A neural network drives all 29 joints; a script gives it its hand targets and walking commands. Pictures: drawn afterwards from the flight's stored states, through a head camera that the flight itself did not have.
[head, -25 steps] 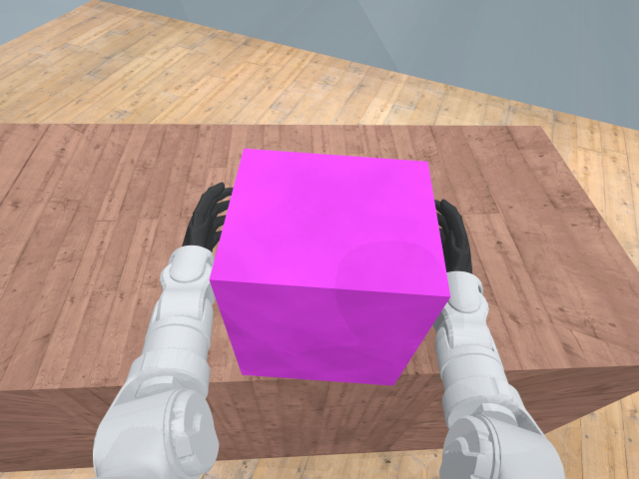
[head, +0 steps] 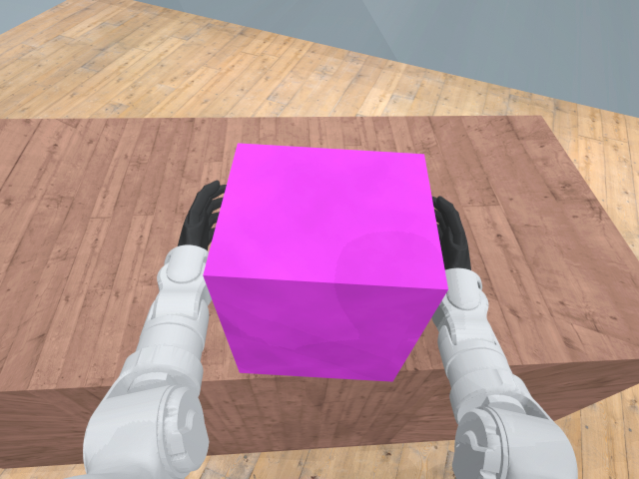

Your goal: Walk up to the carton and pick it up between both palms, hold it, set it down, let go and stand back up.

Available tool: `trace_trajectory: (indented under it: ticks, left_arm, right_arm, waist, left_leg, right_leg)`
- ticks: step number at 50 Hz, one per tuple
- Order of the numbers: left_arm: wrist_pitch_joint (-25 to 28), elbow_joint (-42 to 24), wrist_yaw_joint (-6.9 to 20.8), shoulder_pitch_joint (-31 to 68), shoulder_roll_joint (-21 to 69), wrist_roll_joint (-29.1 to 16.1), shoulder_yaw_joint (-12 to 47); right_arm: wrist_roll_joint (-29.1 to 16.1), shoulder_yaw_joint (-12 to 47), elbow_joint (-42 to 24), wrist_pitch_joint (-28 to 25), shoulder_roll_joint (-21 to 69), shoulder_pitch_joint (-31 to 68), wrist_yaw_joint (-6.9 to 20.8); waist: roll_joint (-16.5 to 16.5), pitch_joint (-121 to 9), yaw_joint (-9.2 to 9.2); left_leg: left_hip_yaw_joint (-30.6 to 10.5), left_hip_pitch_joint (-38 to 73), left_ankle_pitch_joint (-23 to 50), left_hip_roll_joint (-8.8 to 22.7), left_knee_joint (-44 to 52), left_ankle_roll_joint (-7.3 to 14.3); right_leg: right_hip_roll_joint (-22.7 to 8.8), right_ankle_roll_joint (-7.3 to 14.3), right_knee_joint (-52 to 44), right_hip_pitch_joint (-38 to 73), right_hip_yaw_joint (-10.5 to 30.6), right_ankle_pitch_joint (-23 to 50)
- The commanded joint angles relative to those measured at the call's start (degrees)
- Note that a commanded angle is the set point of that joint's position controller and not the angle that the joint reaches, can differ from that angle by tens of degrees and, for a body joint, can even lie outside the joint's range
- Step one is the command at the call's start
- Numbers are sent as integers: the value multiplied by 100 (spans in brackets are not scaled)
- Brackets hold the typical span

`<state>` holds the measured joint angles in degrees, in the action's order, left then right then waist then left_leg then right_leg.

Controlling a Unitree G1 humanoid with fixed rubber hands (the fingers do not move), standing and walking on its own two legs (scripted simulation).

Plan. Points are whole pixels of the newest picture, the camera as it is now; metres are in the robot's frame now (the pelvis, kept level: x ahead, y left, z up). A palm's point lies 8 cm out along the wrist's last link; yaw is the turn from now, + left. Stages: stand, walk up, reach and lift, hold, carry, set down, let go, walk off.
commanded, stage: set down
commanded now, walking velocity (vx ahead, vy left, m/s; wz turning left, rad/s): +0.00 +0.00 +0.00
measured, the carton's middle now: (322, 274) +0.38 -0.02 +0.01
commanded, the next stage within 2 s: none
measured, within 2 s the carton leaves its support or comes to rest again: neither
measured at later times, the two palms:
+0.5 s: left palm (158, 245) +0.40 +0.20 +0.05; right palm (487, 253) +0.38 -0.24 +0.05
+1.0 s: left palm (149, 185) +0.42 +0.19 +0.14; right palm (511, 205) +0.39 -0.24 +0.13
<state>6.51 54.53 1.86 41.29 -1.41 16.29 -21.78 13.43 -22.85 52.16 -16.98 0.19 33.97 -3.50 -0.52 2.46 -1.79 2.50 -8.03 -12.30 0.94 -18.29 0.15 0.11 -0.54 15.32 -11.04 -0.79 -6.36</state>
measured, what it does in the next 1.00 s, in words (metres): stands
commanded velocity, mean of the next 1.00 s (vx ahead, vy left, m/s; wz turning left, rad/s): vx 0.00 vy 0.00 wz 0.00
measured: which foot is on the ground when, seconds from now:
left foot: down 0.00-1.00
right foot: down 0.00-1.00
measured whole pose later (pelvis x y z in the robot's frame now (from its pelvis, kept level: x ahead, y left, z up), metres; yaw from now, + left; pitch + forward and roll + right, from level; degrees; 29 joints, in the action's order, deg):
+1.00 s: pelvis -0.03 -0.02 -0.01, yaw +1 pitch +9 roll +0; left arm 1.0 71.5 2.4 59.2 -22.8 -19.5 6.7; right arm -24.4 5.7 60.6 1.1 -18.2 51.4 -7.2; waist -1.2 -8.1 -4.4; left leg 1.1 -23.1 -12.0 1.2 -25.9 -0.7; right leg 0.2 1.0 23.9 -26.2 -2.1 -7.1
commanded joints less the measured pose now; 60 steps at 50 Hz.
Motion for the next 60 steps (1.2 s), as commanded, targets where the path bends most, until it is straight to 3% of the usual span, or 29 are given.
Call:
trace_trajectory:
  ticks: [1, 3, 5, 10, 12, 17, 18, 19, 25, 32, 41, 52, 53, 54, 58, 60]
  left_arm:
    - [281, -98, -525, 2074, -511, -997, 981]
    - [479, 381, -634, 2315, -745, -1376, 1141]
    - [803, 838, -677, 2454, -972, -1640, 1319]
    - [1503, 1776, -609, 2661, -1469, -2040, 1525]
    - [1617, 2082, -557, 2702, -1564, -2178, 1616]
    - [1704, 2652, -392, 3056, -1790, -2690, 2069]
    - [1687, 2351, -338, 3348, -1896, -2868, 2446]
    - [1629, 2486, -312, 3415, -1956, -3003, 2517]
    - [1516, 2843, -171, 3840, -2195, -3708, 3301]
    - [1134, 2266, -68, 4127, -2511, -4181, 3605]
    - [286, 1553, -9, 4064, -3006, -3756, 2867]
    - [-1024, 524, 80, 3891, -2934, -3472, 2636]
    - [-1097, 1058, 86, 3963, -2977, -3451, 2556]
    - [-1109, 1135, 92, 4010, -2943, -3461, 2611]
    - [-1321, 79, 15, 4243, -3100, -3498, 2527]
    - [-1608, -169, 29, 4089, -3112, -3411, 2426]
  right_arm:
    - [-1055, 1335, 415, 39, -285, 2013, -211]
    - [-1438, 1543, 529, 94, -376, 2315, -288]
    - [-1729, 1694, 619, -5, -609, 2556, -315]
    - [-2464, 2154, 1432, -463, -1318, 2832, -377]
    - [-2744, 2355, 1839, -601, -1533, 2915, -383]
    - [-3285, 2664, 2443, -736, -1988, 3285, -335]
    - [-3414, 2472, 2243, -715, -2281, 3330, -314]
    - [-3492, 2656, 2304, -636, -2352, 3400, -248]
    - [-4025, 3075, 2128, -164, -2588, 3655, 115]
    - [-4128, 3170, 1081, 411, -2659, 3874, 228]
    - [-3817, 2782, 392, 1120, -2713, 3956, -235]
    - [-3796, 2588, 37, 2113, -2717, 3848, -398]
    - [-3778, 2651, 432, 2153, -2619, 3954, -374]
    - [-3778, 2623, 545, 2163, -2624, 3998, -345]
    - [-3945, 2535, -135, 2189, -2953, 4125, -304]
    - [-3976, 2515, -138, 2308, -3063, 4040, -298]
  waist:
    - [130, -1785, 90]
    - [82, -2332, 109]
    - [145, -3133, 126]
    - [306, -4338, 42]
    - [309, -4291, -3]
    - [228, -3696, -173]
    - [288, -4013, -496]
    - [359, -3914, -401]
    - [417, -3594, -360]
    - [177, -4263, -225]
    - [-172, -4101, -194]
    - [141, -2948, -323]
    - [181, -2576, -188]
    - [220, -2476, -218]
    - [492, -3358, -232]
    - [465, -3381, -293]
  left_leg:
    - [300, -789, 1115, -28, -136, -252]
    - [273, -1247, 768, -62, -288, -180]
    - [232, -1388, 953, -90, -576, -221]
    - [87, -1233, 2400, -111, -1370, -504]
    - [36, -1227, 2718, -102, -1556, -577]
    - [-34, -1263, 2334, -92, -1688, -620]
    - [-172, -1232, 2193, -172, -1695, -594]
    - [-171, -1059, 2095, -138, -1695, -598]
    - [-275, -1508, 866, -116, -1620, -401]
    - [-204, -1825, 472, -188, -1522, -159]
    - [-75, -1800, 459, -326, -850, 0]
    - [-87, -446, 933, -231, -370, -65]
    - [-104, -522, 892, -195, -370, -135]
    - [-111, -470, 797, -170, -344, -146]
    - [-84, 186, 1842, -173, -577, -338]
    - [-87, 434, 2278, -186, -667, -385]
  right_leg:
    - [186, -103, 361, 852, -132, 1030]
    - [109, -81, 562, 690, -26, 996]
    - [83, -34, 851, 645, 1, 1278]
    - [185, 42, 1398, 471, -59, 2428]
    - [234, 45, 1491, 242, -87, 2524]
    - [289, 37, 1467, -691, -178, 1682]
    - [283, 30, 1463, -812, -252, 1754]
    - [293, 70, 1497, -1087, -310, 1541]
    - [76, 85, 1554, -2111, -329, -3]
    - [-11, -36, 1532, -1621, -138, 64]
    - [32, -89, 1172, 97, 134, 644]
    - [169, 30, 449, 371, -32, 695]
    - [171, 27, 484, 195, -116, 502]
    - [175, 44, 444, 100, -140, 351]
    - [267, 30, 456, 347, -199, 1288]
    - [311, 3, 442, 531, -212, 1722]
